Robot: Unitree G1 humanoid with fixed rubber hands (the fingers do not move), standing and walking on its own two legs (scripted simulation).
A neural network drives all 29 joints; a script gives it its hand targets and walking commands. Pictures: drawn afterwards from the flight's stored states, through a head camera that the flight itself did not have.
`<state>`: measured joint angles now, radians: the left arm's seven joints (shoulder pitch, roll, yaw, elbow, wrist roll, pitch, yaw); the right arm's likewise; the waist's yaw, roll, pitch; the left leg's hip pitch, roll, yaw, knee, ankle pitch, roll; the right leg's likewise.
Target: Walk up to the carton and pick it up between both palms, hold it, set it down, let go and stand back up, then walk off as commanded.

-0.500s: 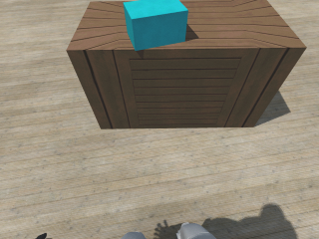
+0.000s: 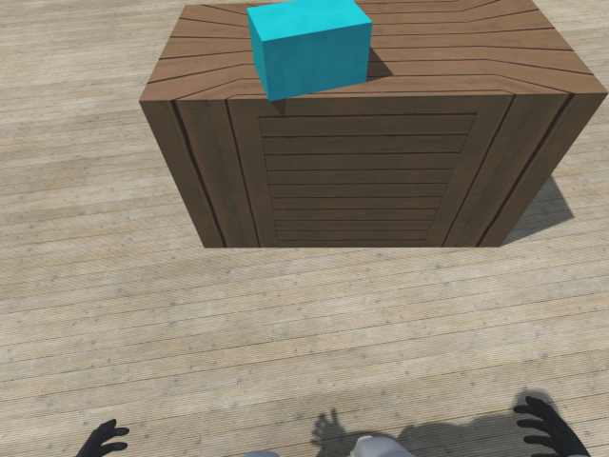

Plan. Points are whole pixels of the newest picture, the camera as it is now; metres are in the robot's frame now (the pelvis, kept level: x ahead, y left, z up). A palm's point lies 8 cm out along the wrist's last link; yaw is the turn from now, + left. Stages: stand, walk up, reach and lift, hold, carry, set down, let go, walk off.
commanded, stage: stand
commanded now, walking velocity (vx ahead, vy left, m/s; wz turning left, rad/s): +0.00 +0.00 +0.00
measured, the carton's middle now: (307, 46) +1.02 -0.02 +0.00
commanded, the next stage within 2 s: none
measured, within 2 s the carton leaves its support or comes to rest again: neither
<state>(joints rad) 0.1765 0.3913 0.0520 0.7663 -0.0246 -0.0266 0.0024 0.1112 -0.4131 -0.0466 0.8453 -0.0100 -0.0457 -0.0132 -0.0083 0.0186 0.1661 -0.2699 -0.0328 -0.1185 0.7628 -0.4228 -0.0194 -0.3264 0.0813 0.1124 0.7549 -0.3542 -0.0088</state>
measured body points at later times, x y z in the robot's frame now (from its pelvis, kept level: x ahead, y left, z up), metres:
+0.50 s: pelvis -0.02 +0.01 +0.00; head +0.01 +0.01 +0.45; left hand +0.14 +0.31 -0.09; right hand +0.10 -0.31 -0.10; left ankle +0.00 +0.14 -0.71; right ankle +0.03 -0.12 -0.71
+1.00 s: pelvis -0.02 +0.02 +0.01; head +0.01 +0.03 +0.46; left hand +0.12 +0.32 -0.09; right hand +0.10 -0.30 -0.09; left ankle +0.00 +0.14 -0.71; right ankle +0.03 -0.12 -0.71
